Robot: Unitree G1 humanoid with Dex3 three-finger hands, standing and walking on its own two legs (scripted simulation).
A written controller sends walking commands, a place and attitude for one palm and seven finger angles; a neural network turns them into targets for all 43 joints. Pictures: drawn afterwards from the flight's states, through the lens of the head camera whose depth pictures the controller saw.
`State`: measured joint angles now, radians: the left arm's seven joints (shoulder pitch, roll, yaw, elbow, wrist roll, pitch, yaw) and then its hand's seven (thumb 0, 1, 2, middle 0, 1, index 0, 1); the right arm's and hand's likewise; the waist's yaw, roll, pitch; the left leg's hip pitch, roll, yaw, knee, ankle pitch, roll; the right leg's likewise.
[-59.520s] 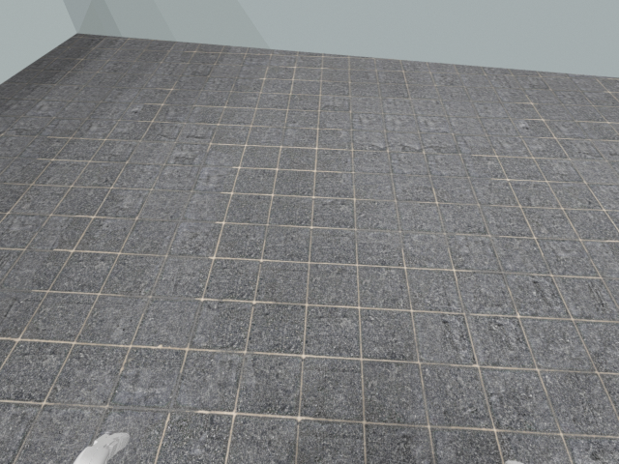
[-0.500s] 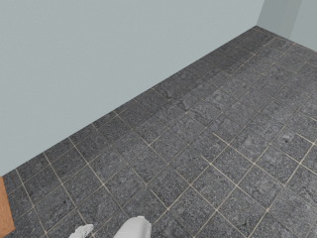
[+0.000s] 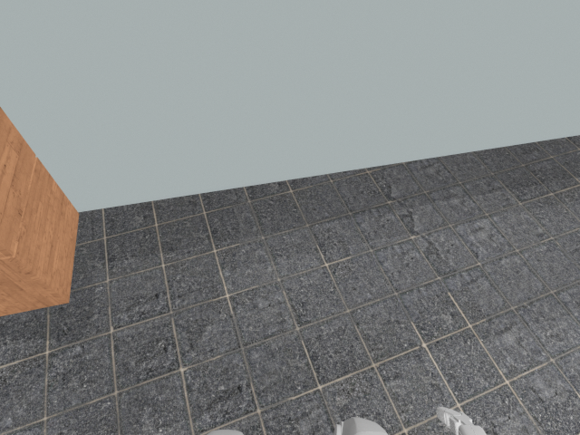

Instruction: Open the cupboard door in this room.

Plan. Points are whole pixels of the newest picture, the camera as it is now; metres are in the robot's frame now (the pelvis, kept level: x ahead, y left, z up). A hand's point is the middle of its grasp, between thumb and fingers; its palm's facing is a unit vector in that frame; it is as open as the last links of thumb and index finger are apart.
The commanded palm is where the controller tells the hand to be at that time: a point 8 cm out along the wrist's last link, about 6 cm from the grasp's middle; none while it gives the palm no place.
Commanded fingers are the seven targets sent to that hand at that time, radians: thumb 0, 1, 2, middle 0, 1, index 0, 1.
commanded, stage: turn to face it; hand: left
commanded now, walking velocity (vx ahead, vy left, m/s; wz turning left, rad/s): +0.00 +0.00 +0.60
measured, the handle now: out of the picture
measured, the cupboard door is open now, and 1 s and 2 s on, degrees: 45 45 45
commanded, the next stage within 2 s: take the last steps up to it in 1.66 s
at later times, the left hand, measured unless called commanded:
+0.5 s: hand out of the picture +0.04 +0.14 -0.13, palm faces +0.28 -0.92 -0.27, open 7.4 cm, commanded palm none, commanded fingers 0.00 0.90 0.90 -0.20 -0.30 -0.20 -0.30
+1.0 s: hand out of the picture -0.08 +0.19 -0.16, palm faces +0.59 -0.76 -0.26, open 7.4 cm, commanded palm none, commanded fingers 0.00 0.90 0.90 -0.20 -0.30 -0.20 -0.30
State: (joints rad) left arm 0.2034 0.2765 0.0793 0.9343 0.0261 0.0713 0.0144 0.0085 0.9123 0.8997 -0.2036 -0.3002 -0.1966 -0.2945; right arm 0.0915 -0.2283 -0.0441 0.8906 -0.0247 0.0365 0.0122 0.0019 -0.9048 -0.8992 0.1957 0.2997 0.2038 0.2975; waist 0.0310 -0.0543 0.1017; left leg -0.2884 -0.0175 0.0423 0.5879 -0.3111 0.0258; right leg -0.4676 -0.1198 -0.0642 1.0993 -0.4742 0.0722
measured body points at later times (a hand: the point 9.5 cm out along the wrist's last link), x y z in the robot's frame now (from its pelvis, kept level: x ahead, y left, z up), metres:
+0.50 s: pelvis +0.00 -0.07 +0.01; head +0.06 -0.08 +0.46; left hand +0.03 +0.19 -0.11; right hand +0.13 -0.30 -0.15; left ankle -0.06 +0.08 -0.63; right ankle +0.01 -0.15 -0.73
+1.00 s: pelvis -0.02 -0.04 +0.01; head +0.01 +0.01 +0.46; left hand -0.11 +0.23 -0.14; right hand +0.21 -0.19 -0.12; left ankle -0.05 +0.05 -0.73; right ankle +0.06 -0.18 -0.65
